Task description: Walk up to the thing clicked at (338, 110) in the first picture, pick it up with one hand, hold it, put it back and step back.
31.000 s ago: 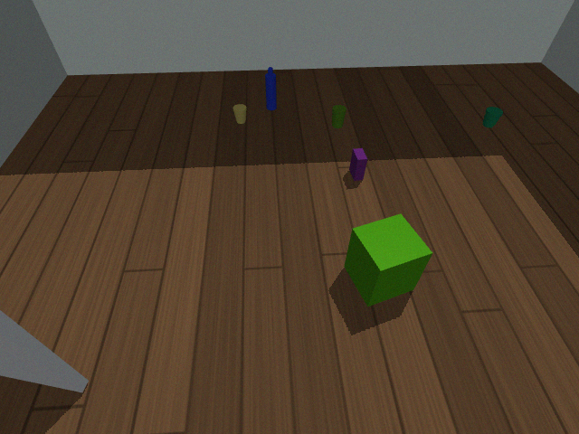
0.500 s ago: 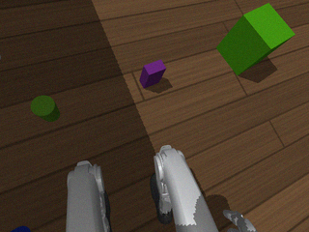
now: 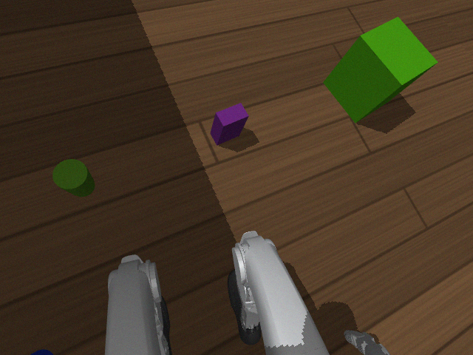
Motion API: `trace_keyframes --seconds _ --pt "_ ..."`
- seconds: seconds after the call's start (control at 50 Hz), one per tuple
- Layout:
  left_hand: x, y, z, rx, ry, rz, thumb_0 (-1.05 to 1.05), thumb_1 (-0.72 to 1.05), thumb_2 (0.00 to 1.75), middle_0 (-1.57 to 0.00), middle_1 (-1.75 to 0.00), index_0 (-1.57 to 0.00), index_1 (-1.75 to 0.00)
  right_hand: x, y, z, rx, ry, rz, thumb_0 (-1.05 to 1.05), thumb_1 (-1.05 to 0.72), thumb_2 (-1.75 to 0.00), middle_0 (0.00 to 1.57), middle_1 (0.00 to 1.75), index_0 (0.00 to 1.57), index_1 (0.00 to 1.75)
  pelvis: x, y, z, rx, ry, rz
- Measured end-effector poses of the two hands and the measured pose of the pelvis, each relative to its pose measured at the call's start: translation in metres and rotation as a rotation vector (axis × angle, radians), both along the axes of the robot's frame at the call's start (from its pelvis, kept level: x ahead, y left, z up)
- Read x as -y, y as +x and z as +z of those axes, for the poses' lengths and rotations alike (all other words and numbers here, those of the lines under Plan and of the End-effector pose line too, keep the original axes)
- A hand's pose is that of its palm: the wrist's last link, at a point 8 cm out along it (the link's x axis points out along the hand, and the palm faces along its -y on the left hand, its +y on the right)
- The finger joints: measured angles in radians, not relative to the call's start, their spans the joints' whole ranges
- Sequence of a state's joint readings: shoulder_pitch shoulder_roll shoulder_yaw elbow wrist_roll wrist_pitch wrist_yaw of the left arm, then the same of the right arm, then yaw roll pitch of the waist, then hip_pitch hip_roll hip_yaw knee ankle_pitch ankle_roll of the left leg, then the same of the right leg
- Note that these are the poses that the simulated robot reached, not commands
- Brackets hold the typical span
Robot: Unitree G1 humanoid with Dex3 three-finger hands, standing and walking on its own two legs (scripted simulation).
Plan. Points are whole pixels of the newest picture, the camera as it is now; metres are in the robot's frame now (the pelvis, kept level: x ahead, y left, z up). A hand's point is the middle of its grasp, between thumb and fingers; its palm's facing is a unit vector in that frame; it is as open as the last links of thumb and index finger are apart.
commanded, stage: go down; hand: left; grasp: from above
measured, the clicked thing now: (77, 180) +0.55 +0.29 -0.45
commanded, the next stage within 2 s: approach in 1.96 s
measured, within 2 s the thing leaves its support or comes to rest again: neither
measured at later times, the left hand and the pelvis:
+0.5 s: hand out of the picture +0.51 +0.34 -0.02, palm faces -0.42 -0.03 -0.91, open 14.1 cm; pelvis +0.01 +0.00 +0.03, yaw +0 degrees
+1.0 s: hand out of the picture +0.51 +0.34 -0.01, palm faces -0.43 -0.03 -0.90, open 14.1 cm; pelvis +0.01 +0.01 +0.04, yaw +0 degrees
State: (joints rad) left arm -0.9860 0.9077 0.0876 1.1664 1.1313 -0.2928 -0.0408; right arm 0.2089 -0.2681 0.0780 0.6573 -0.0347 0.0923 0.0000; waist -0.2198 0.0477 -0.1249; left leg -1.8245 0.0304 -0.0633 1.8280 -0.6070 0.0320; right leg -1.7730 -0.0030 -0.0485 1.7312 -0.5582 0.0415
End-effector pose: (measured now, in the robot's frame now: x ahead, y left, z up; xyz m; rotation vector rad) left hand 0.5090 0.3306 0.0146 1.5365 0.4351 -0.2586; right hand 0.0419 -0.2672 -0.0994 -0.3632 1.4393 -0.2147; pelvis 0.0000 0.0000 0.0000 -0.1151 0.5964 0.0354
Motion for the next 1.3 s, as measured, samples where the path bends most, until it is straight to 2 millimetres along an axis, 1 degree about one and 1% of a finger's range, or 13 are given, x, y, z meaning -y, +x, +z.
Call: trace_keyframes --seconds 0.28,0.64,1.08,1.3 --pt "-0.003 0.000 0.014 0.004 0.002 0.003 0.00 -0.55 0.99 -0.07 -1.10 -0.08 -1.09 -0.004 0.009 0.019 0.014 0.002 0.001 0.00 -0.92 -0.91 0.20 0.30 0.21 0.30 -0.003 0.005 0.018 0.006 -0.003 0.004" --pt "-0.005 0.005 0.026 0.001 0.005 0.022 0.00 -0.56 0.99 -0.07 -1.09 -0.08 -1.08 -0.009 0.005 0.036 -0.004 0.006 -0.024 0.00 -0.93 -0.91 0.20 0.30 0.21 0.30 -0.005 0.011 0.035 0.009 -0.004 0.000" --pt "-0.011 0.007 0.036 -0.001 0.005 0.023 0.00 -0.55 0.98 -0.08 -1.09 -0.09 -1.08 -0.009 0.008 0.045 -0.008 0.008 -0.022 0.00 -0.93 -0.91 0.20 0.30 0.20 0.30 -0.006 0.015 0.044 0.011 -0.005 -0.002" --pt "-0.013 0.007 0.033 -0.005 0.006 0.019 0.00 -0.54 0.97 -0.08 -1.09 -0.09 -1.08 -0.009 0.009 0.046 -0.008 0.003 -0.021 0.00 -0.93 -0.91 0.20 0.30 0.21 0.30 -0.006 0.016 0.044 0.008 -0.006 -0.002"
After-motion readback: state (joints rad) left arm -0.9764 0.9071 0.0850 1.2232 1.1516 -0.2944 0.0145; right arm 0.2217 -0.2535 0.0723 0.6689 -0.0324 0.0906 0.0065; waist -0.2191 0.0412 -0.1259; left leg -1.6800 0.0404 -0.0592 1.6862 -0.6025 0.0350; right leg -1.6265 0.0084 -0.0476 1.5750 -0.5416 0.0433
